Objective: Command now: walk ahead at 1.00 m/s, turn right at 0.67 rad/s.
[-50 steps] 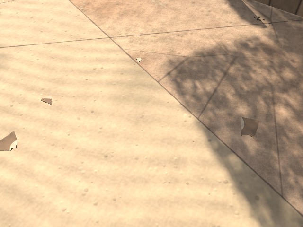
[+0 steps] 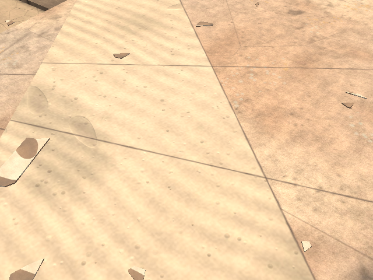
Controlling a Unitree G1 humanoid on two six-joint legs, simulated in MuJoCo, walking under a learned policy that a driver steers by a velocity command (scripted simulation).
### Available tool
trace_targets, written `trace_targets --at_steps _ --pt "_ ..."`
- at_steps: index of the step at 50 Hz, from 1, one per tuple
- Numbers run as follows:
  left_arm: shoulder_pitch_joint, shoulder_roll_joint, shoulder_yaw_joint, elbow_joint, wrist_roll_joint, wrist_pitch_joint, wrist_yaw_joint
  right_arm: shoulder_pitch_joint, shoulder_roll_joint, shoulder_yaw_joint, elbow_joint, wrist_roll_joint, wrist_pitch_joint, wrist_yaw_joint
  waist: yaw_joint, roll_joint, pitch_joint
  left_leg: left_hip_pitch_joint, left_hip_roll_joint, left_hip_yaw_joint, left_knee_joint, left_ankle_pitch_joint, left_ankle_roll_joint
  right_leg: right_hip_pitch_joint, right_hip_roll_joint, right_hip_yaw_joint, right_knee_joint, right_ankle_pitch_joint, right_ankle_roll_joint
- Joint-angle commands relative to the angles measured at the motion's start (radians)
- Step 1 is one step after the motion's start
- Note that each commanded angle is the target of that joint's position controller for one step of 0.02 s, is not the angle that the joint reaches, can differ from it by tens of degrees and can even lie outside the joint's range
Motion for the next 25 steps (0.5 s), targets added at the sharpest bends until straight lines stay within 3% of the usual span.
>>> trace_targets --at_steps 1,3,5,6,7,8,9,10,11,12,13,14,15,16,17,18,19,20,22,23,25 --pt "-0.041 0.02 -0.001 -0.063 0.015 -0.014 -0.019 -0.132 -0.092 -0.009 -0.083 -0.002 -0.027 -0.025 0.046 0.054 0.149 -0.197 0.23 -0.003 -0.208 0.482 0.002 0.043 0.015 -0.064 -0.146 0.179 -0.01" --pt "-0.101 0.015 -0.006 -0.092 0.016 -0.026 -0.045 -0.105 -0.131 -0.012 -0.072 0.002 -0.018 -0.041 0.03 0.036 0.158 -0.099 0.249 0.038 -0.195 0.612 -0.027 0.045 0.042 -0.135 -0.281 0.215 -0.033" --pt "-0.12 0.037 0.004 -0.123 0.01 -0.034 -0.069 -0.104 -0.183 -0.018 -0.073 -0.003 0.0 -0.059 0.05 0.071 0.115 -0.019 0.256 0.072 -0.106 0.989 -0.064 0.156 0.111 -0.242 -0.385 0.196 -0.066" --pt "-0.081 0.06 0.016 -0.127 0.0 -0.032 -0.073 -0.106 -0.218 -0.025 -0.076 -0.004 0.013 -0.07 0.083 0.114 0.065 0.025 0.267 0.076 -0.021 1.216 -0.069 0.236 0.154 -0.288 -0.382 0.161 -0.075" --pt "0.009 0.092 0.031 -0.119 -0.008 -0.019 -0.072 -0.134 -0.258 -0.036 -0.086 0.004 0.028 -0.079 0.145 0.173 0.01 0.046 0.291 0.071 0.092 1.424 -0.063 0.342 0.188 -0.305 -0.357 0.08 -0.087" --pt "0.176 0.149 0.058 -0.09 -0.01 0.003 -0.064 -0.198 -0.292 -0.047 -0.104 0.015 0.04 -0.078 0.246 0.217 -0.059 0.017 0.317 0.056 0.272 1.57 -0.044 0.515 0.205 -0.29 -0.316 -0.021 -0.116" --pt "0.44 0.236 0.1 -0.022 0.001 0.029 -0.049 -0.285 -0.287 -0.046 -0.134 0.023 0.038 -0.065 0.372 0.199 -0.155 -0.117 0.309 0.015 0.569 1.511 -0.02 0.818 0.197 -0.214 -0.33 -0.068 -0.162" --pt "0.567 0.224 0.102 0.032 -0.003 0.047 -0.026 -0.368 -0.187 -0.02 -0.137 0.044 0.02 -0.033 0.431 0.02 -0.104 -0.314 0.138 0.028 1.049 0.723 -0.035 0.966 0.154 -0.115 -0.483 -0.002 -0.206" --pt "0.454 0.183 0.071 0.031 0.043 0.032 -0.038 -0.281 0.043 0.04 -0.202 0.029 -0.027 -0.006 0.204 -0.372 -0.021 -0.732 -0.051 -0.139 1.426 -0.246 -0.051 1.05 0.137 0.187 -0.485 -0.001 -0.296" --pt "0.312 0.128 0.042 -0.047 0.07 -0.005 -0.043 -0.173 0.031 0.061 -0.265 0.05 -0.069 0.008 0.095 -0.345 -0.196 -0.91 -0.044 -0.354 1.479 -0.241 0.002 1.103 -0.036 0.688 -0.736 -0.469 -0.436" --pt "0.304 0.084 0.041 -0.077 0.057 -0.024 -0.05 -0.284 -0.085 0.041 -0.282 0.061 -0.087 0.011 0.137 -0.112 -0.137 -0.909 0.004 -0.373 1.377 -0.147 0.055 1.011 -0.06 0.766 -0.903 -0.649 -0.377" --pt "0.241 0.09 0.04 -0.089 0.055 -0.043 -0.057 -0.305 -0.107 0.029 -0.282 0.065 -0.085 0.003 0.067 0.118 -0.038 -0.871 0.05 -0.36 1.237 -0.056 0.065 0.843 -0.07 0.731 -0.953 -0.626 -0.327" --pt "0.144 0.108 0.043 -0.117 0.054 -0.06 -0.059 -0.275 -0.103 0.029 -0.265 0.047 -0.07 -0.009 0.002 0.196 0.008 -0.796 0.092 -0.368 1.144 -0.009 0.037 0.689 -0.059 0.676 -0.926 -0.441 -0.312" --pt "0.07 0.125 0.045 -0.14 0.055 -0.066 -0.049 -0.244 -0.119 0.021 -0.247 0.03 -0.049 -0.018 -0.031 0.199 0.028 -0.719 0.127 -0.369 1.085 0.005 -0.006 0.573 -0.024 0.573 -0.901 -0.183 -0.296" --pt "0.035 0.111 0.038 -0.151 0.055 -0.064 -0.036 -0.219 -0.15 0.01 -0.234 0.024 -0.026 -0.026 -0.046 0.188 0.033 -0.653 0.162 -0.355 1.023 0.009 -0.042 0.493 0.003 0.45 -0.892 0.037 -0.278" --pt "0.03 0.101 0.033 -0.142 0.049 -0.062 -0.021 -0.231 -0.153 0.008 -0.24 0.013 -0.012 -0.035 -0.045 0.177 0.04 -0.602 0.183 -0.317 0.917 0.023 -0.07 0.421 0.043 0.332 -0.875 0.2 -0.251" --pt "0.062 0.087 0.029 -0.125 0.042 -0.063 -0.005 -0.297 -0.129 0.015 -0.267 -0.006 -0.006 -0.041 -0.006 0.152 0.046 -0.578 0.171 -0.261 0.805 0.091 -0.09 0.386 0.1 0.218 -0.857 0.416 -0.218" --pt "0.091 0.081 0.025 -0.105 0.04 -0.055 0.013 -0.356 -0.087 0.027 -0.289 -0.014 -0.002 -0.045 0.023 0.11 0.038 -0.561 0.144 -0.222 0.698 0.172 -0.105 0.375 0.148 0.133 -0.831 0.537 -0.194" --pt "0.165 0.062 0.021 -0.064 0.034 -0.034 0.042 -0.4 -0.02 0.05 -0.275 -0.009 -0.001 -0.035 0.091 0.045 -0.032 -0.501 0.098 -0.171 0.435 0.434 -0.104 0.454 0.212 0.009 -0.793 0.502 -0.112" --pt "0.215 0.06 0.019 -0.045 0.033 -0.024 0.051 -0.428 -0.013 0.052 -0.268 0.0 -0.002 -0.026 0.133 0.029 -0.059 -0.498 0.073 -0.157 0.341 0.559 -0.101 0.529 0.2 0.0 -0.791 0.437 -0.087" --pt "0.245 0.064 0.017 -0.022 0.043 -0.01 0.059 -0.482 -0.031 0.045 -0.27 0.019 -0.006 -0.005 0.173 -0.015 -0.061 -0.511 0.058 -0.157 0.222 0.659 -0.081 0.627 0.148 0.009 -0.786 0.328 -0.064"
Keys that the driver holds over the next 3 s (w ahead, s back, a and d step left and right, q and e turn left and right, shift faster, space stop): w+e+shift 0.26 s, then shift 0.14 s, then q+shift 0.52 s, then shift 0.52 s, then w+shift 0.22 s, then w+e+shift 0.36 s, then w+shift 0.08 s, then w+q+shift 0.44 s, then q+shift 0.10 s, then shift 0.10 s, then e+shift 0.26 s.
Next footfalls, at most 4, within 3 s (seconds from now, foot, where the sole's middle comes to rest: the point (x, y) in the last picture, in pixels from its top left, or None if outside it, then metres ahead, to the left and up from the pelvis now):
0.20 right None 0.38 -0.09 -0.77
0.62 left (204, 226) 0.75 -0.08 -0.77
1.14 right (249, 221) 0.76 -0.26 -0.77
1.56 left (196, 247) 0.67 -0.04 -0.77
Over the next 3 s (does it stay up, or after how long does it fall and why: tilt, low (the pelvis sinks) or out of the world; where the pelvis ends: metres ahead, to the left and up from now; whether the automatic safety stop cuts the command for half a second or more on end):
stays up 1.73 -0.38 -0.01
